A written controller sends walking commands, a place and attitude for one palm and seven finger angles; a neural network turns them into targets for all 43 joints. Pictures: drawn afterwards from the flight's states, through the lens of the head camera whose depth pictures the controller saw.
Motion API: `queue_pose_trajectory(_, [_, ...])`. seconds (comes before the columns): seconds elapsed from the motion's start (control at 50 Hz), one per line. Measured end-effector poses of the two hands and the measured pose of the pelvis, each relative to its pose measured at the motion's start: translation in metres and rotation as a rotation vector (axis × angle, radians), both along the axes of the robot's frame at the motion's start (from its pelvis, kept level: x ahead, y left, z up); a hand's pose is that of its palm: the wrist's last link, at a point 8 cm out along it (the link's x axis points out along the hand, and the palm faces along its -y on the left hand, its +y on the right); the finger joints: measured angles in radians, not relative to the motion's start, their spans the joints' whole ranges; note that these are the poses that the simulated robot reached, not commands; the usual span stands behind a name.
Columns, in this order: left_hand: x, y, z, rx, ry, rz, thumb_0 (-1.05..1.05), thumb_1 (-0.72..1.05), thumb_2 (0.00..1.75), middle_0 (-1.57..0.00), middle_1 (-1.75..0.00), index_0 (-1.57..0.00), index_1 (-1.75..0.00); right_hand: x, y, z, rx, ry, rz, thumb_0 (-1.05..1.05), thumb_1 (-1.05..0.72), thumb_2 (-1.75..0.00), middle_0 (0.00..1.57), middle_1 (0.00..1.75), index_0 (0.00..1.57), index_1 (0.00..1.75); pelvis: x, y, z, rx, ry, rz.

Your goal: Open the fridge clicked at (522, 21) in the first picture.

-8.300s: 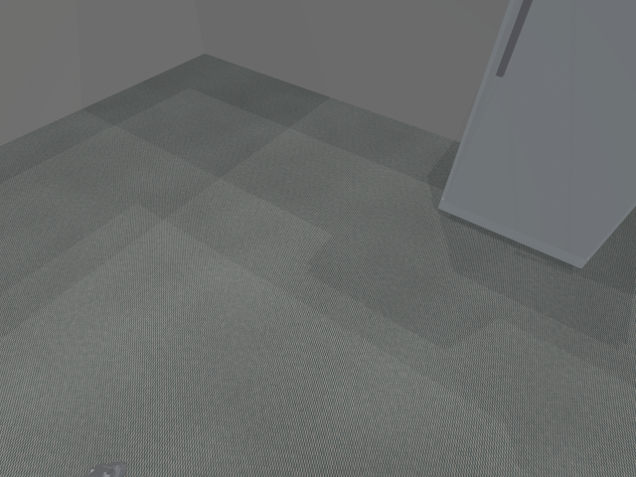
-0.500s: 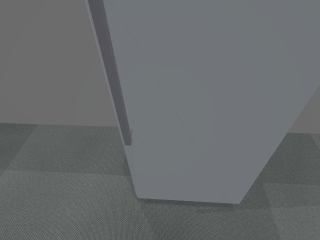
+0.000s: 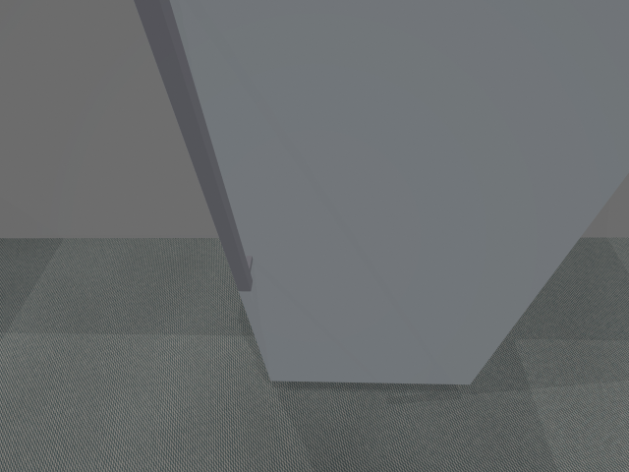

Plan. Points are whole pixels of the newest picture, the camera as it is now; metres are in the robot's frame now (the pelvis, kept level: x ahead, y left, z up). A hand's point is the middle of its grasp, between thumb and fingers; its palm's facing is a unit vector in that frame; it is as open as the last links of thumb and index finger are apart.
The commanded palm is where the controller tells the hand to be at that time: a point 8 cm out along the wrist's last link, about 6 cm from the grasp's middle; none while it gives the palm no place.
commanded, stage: come to a stop and stand still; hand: left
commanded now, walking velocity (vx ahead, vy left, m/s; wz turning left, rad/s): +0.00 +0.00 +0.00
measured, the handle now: (216, 173) +0.44 +0.15 +0.16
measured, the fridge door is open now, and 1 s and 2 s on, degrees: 0 0 0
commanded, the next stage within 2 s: look again from close up in 0.74 s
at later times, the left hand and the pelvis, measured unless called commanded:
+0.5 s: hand out of the picture +0.03 +0.16 -0.17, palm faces +0.02 -0.97 -0.22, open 7.3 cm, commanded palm none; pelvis +0.03 -0.02 +0.00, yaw +0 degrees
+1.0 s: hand out of the picture +0.03 +0.15 -0.17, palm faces +0.04 -0.98 -0.21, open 7.3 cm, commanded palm none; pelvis +0.02 -0.03 +0.00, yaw +1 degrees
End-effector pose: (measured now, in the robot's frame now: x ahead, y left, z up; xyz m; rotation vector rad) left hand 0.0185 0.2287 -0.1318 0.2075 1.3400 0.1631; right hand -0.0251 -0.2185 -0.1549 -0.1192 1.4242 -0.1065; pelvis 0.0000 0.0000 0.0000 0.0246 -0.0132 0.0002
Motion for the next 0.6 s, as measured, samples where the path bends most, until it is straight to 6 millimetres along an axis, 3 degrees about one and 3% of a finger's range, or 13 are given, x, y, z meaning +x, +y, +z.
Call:
queue_pose_trajectory(0.22, [0.02,-0.009,-0.001,-0.001,-0.01,0.001,0.0,0.93,0.9,-0.2,-0.3,-0.2,-0.3,0.021,0.003,0.0,0.018,-0.008,-0.009,0.0,-0.9,-0.9,0.2,0.3,0.2,0.3,0.014,-0.01,0.001,-0.005,0.002,0.0])
queue_pose_trajectory(0.4, [0.015,-0.018,-0.003,-0.009,0.02,0.022,0.0,0.93,0.9,-0.2,-0.3,-0.2,-0.3,0.042,-0.009,0.001,0.0,-0.027,0.003,0.01,-0.91,-0.9,0.2,0.3,0.2,0.3,0.023,-0.017,0.001,-0.008,0.004,0.003])
queue_pose_trajectory(0.6, [0.004,-0.029,-0.007,-0.031,0.051,0.039,0.0,0.92,0.9,-0.2,-0.3,-0.2,-0.3,0.052,-0.023,0.005,-0.024,-0.029,0.012,0.0,-0.91,-0.9,0.2,0.3,0.2,0.3,0.027,-0.024,0.002,-0.012,0.002,0.008])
